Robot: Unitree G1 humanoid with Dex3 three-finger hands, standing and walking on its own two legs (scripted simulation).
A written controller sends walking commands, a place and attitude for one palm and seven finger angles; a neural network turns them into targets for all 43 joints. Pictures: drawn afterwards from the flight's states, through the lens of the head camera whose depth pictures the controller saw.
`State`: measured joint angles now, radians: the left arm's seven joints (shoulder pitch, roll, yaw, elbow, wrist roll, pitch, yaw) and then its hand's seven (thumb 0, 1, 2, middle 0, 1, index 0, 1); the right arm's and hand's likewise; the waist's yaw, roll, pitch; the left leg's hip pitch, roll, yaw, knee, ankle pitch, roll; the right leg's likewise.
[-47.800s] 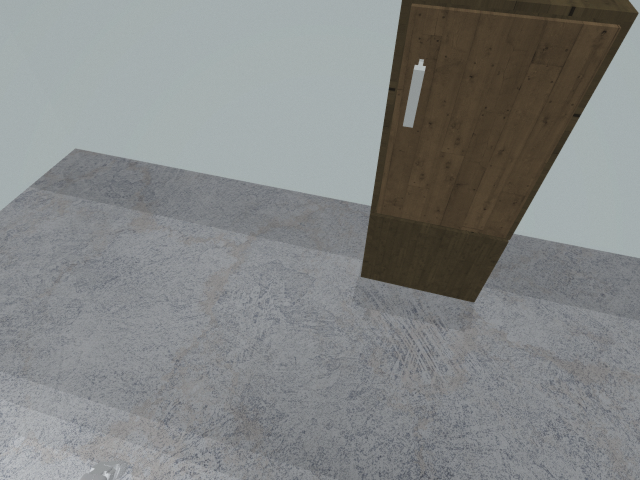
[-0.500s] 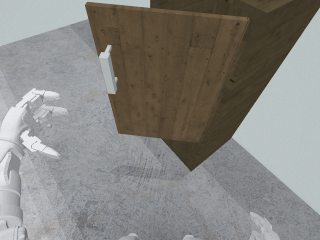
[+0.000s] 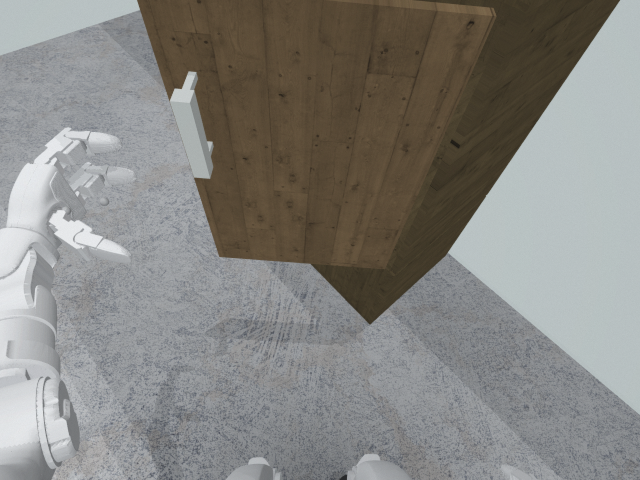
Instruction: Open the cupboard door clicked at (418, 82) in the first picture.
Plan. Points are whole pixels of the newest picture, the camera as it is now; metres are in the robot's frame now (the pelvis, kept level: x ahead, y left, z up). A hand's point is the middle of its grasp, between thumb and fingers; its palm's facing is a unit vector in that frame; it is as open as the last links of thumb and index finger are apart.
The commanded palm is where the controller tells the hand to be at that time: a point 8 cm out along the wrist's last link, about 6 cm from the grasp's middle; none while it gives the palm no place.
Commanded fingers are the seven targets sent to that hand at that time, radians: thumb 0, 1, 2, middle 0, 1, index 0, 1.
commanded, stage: move the hooked fingers beside the handle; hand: left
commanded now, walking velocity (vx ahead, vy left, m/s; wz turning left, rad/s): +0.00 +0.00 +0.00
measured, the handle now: (197, 127) +0.56 +0.17 +0.08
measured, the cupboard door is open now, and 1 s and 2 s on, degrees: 45 45 45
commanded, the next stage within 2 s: slide the fingers in behind the handle in 1.44 s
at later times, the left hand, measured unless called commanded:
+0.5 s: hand (127, 159) +0.49 +0.24 +0.09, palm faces -0.07 -1.00 -0.01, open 14.0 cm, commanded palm +0.48 +0.29 +0.08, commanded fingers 0.00 -0.50 0.30 -0.30 -1.20 -0.30 -1.20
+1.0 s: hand (145, 146) +0.52 +0.23 +0.08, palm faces -0.05 -1.00 -0.03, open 14.0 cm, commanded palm +0.50 +0.28 +0.08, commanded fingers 0.00 -0.50 0.30 -0.30 -1.20 -0.30 -1.20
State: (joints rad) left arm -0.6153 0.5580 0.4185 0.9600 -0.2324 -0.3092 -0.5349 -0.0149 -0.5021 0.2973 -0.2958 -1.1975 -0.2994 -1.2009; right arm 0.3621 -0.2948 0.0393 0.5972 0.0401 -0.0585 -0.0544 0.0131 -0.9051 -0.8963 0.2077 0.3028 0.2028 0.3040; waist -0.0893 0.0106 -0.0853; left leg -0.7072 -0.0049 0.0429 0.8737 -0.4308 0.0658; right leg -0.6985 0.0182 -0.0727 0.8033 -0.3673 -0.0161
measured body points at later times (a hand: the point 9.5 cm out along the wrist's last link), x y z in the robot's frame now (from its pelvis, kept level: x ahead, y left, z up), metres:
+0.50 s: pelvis +0.00 +0.01 -0.01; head +0.12 +0.03 +0.43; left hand +0.48 +0.30 +0.09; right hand +0.00 -0.27 -0.11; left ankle -0.01 +0.07 -0.70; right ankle +0.01 -0.11 -0.70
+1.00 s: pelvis +0.01 +0.00 -0.01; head +0.14 +0.02 +0.42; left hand +0.51 +0.28 +0.08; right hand -0.03 -0.26 -0.11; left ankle -0.01 +0.07 -0.70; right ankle +0.01 -0.11 -0.70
